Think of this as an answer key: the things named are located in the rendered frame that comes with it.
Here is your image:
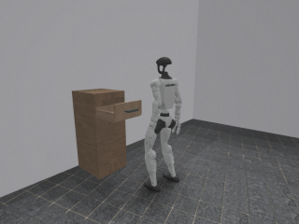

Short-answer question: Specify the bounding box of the robot left thigh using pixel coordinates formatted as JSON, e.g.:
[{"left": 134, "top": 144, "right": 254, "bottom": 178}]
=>
[{"left": 144, "top": 120, "right": 163, "bottom": 160}]

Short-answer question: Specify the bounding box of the left robot forearm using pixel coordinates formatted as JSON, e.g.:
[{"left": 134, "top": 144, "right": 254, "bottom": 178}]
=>
[{"left": 149, "top": 101, "right": 160, "bottom": 130}]

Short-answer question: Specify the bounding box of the robot right upper arm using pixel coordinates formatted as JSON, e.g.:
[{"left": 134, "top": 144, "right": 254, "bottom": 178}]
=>
[{"left": 173, "top": 78, "right": 181, "bottom": 104}]

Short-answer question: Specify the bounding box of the drawer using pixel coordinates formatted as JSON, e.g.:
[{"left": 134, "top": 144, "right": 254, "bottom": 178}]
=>
[{"left": 96, "top": 100, "right": 142, "bottom": 123}]

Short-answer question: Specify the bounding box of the cabinet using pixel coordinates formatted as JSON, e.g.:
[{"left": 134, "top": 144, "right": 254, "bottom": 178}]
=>
[{"left": 72, "top": 89, "right": 127, "bottom": 180}]

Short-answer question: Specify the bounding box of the robot left shin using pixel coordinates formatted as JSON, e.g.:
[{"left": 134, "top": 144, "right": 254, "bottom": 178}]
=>
[{"left": 145, "top": 152, "right": 157, "bottom": 187}]

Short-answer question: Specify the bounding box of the robot left hand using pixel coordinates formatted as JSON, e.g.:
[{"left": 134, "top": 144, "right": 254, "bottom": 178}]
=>
[{"left": 145, "top": 128, "right": 155, "bottom": 147}]

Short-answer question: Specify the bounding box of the right robot forearm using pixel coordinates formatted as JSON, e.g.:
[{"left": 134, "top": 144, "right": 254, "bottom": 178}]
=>
[{"left": 174, "top": 101, "right": 182, "bottom": 120}]

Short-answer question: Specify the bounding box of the robot right hand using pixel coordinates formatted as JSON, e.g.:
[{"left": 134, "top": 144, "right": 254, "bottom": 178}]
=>
[{"left": 172, "top": 120, "right": 181, "bottom": 135}]

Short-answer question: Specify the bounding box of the robot left upper arm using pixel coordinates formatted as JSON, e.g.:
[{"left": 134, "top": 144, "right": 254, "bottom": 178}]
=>
[{"left": 149, "top": 78, "right": 162, "bottom": 108}]

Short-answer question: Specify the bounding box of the handle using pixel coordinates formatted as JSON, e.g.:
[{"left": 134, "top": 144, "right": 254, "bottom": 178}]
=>
[{"left": 124, "top": 108, "right": 138, "bottom": 113}]

